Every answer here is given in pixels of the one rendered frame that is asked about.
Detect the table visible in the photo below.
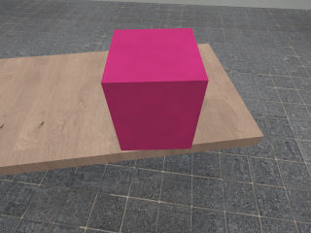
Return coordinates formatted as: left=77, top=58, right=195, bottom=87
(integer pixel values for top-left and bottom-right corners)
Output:
left=0, top=43, right=263, bottom=176

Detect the carton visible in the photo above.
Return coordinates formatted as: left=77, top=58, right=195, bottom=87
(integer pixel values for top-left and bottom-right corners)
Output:
left=101, top=28, right=209, bottom=150

